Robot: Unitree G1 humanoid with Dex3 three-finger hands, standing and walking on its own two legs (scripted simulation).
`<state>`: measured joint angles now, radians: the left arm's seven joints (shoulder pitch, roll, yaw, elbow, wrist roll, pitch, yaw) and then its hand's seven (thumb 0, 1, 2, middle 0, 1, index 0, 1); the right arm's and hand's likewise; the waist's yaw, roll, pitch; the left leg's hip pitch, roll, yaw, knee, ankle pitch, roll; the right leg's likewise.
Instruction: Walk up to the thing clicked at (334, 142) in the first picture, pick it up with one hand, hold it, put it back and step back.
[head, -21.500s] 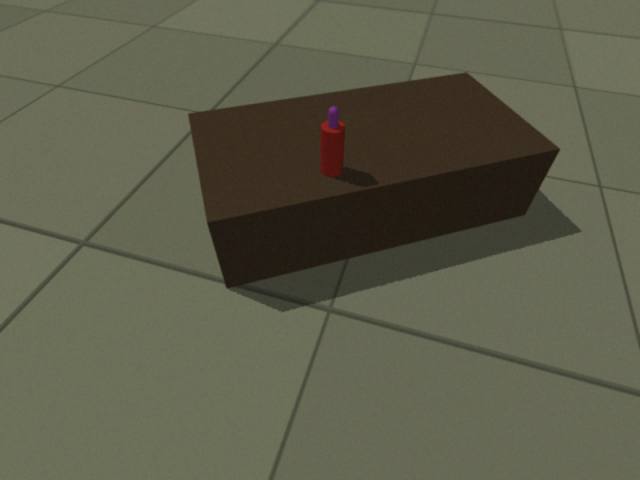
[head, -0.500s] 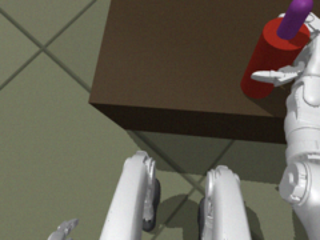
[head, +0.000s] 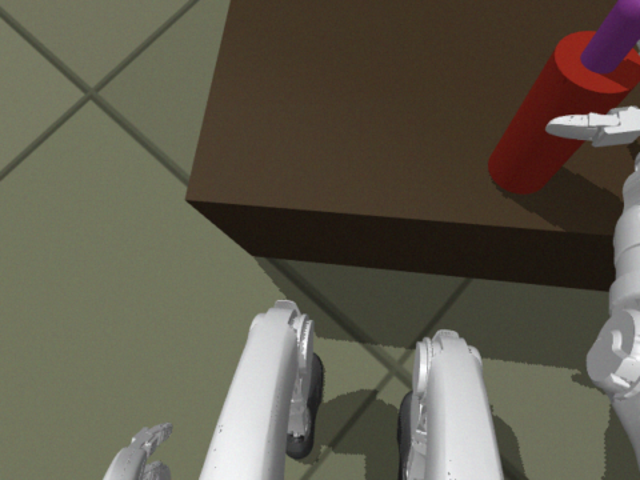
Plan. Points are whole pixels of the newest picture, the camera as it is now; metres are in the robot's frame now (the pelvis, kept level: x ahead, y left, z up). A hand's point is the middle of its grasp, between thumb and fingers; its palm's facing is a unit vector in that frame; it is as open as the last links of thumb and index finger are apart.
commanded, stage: withdraw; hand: right
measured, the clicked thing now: (566, 103) +0.55 -0.19 +0.00
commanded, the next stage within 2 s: rise in 0.10 s
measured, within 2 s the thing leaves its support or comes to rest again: rests again in 0.48 s
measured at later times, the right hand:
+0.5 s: hand out of the picture +0.54 -0.32 +0.14, palm faces +0.28 +0.92 -0.28, open 17.3 cm
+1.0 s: hand out of the picture +0.43 -0.29 +0.16, palm faces +0.15 +0.96 -0.24, open 16.8 cm
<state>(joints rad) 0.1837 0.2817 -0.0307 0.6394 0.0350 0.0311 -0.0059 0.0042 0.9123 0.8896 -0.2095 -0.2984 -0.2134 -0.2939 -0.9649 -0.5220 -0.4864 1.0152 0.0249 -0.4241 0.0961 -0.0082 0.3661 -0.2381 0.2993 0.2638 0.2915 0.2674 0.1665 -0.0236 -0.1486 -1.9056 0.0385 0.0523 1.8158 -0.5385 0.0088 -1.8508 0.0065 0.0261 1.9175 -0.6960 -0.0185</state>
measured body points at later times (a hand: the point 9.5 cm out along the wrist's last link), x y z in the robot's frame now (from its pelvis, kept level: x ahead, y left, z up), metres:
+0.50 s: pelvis +0.03 -0.01 +0.13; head +0.21 -0.04 +0.54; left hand +0.05 +0.27 +0.03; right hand +0.52 -0.37 +0.15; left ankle +0.11 +0.12 -0.45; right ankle +0.06 -0.11 -0.45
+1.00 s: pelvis +0.06 -0.02 +0.22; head +0.17 -0.05 +0.65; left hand +0.13 +0.25 +0.12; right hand +0.42 -0.34 +0.18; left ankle +0.11 +0.12 -0.45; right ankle +0.06 -0.11 -0.45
